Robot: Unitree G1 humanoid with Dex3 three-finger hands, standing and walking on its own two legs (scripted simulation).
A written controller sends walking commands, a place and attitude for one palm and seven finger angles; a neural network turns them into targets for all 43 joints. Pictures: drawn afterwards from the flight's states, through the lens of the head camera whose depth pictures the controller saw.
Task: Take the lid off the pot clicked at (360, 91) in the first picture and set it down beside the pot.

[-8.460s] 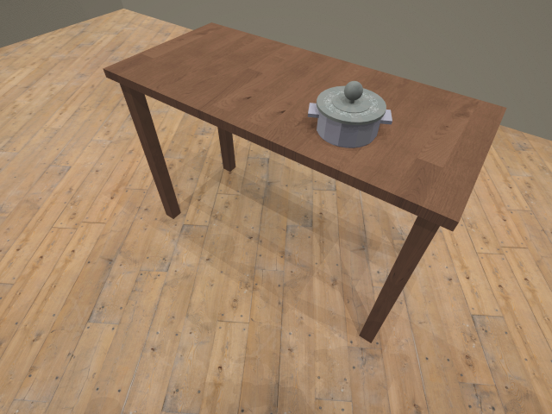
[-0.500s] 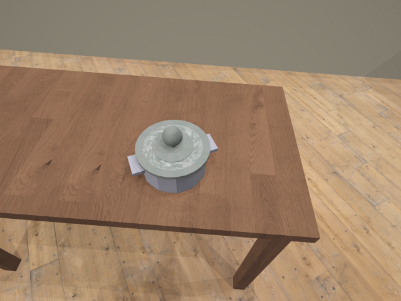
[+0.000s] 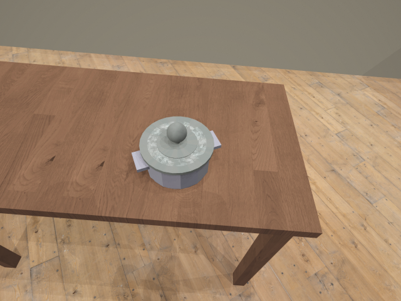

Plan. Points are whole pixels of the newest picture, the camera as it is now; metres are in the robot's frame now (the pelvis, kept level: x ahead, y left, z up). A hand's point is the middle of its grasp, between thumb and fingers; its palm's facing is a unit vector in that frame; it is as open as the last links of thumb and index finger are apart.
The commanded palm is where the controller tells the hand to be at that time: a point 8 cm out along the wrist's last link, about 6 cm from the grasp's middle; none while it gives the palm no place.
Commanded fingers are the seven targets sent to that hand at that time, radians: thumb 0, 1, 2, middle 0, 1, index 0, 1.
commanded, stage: shuffle to correct the standing spot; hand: left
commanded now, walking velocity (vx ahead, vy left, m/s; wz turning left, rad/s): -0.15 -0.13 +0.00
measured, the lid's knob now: (176, 132) +0.44 +0.08 +0.08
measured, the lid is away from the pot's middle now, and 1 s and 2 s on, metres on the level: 0.00 0.00 0.00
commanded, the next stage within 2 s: come to a stop and stand still in 0.24 s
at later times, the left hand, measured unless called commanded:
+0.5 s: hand out of the picture -0.05 +0.16 -0.18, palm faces +0.00 -0.98 -0.20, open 7.4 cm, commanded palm none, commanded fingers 0.00 0.90 0.90 -0.20 -0.30 -0.20 -0.30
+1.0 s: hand out of the picture -0.02 +0.15 -0.18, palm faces +0.01 -0.99 -0.13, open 7.4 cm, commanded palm none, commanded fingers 0.00 0.90 0.90 -0.20 -0.30 -0.20 -0.30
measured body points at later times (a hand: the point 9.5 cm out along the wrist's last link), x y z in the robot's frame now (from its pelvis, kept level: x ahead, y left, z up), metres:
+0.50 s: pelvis -0.05 -0.03 -0.01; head -0.03 -0.02 +0.44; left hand -0.05 +0.21 -0.17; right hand -0.01 -0.26 -0.16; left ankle +0.00 +0.11 -0.74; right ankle -0.08 -0.11 -0.74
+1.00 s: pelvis +0.00 +0.00 +0.00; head +0.03 +0.02 +0.45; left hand -0.02 +0.21 -0.17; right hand -0.03 -0.20 -0.16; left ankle +0.00 +0.11 -0.74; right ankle -0.08 -0.11 -0.74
